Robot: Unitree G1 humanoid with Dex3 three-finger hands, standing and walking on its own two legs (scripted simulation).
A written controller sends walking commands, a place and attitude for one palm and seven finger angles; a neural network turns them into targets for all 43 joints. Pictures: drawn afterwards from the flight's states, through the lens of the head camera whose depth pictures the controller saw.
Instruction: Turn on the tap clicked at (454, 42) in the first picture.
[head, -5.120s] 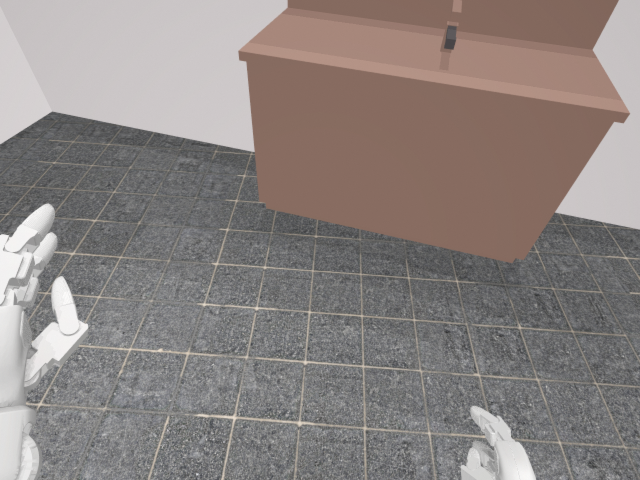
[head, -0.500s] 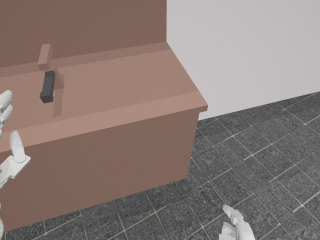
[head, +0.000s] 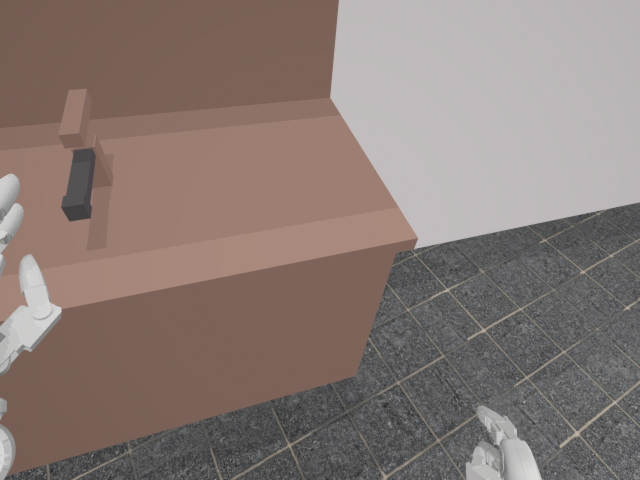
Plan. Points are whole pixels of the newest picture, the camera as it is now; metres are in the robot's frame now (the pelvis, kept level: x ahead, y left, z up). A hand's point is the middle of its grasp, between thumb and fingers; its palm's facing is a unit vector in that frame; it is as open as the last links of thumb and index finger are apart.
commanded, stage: come to a stop and stand still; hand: left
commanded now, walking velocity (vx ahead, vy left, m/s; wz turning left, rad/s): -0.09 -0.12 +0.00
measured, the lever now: (77, 207) +0.44 +0.39 +0.07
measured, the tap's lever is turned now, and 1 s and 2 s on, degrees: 0 0 0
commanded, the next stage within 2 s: look again from close up in 1.50 s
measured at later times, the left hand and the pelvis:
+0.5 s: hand (91, 369) +0.18 +0.22 +0.15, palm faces +0.32 -0.87 -0.37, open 7.4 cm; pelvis -0.05 -0.01 +0.00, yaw -3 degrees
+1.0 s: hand (2, 363) +0.18 +0.29 +0.14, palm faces +0.34 -0.89 -0.32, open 7.4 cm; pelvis -0.07 +0.05 +0.00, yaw -3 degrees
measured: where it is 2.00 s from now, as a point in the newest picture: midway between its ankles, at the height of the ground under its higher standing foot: outside the picture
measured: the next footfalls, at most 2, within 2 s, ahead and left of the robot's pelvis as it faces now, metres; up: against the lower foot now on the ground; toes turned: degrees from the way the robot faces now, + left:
right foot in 1.22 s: -0.06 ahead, -0.04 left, +0.00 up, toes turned -2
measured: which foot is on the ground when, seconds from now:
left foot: down 0.00-1.00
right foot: down 0.00-0.94, up 0.96-1.00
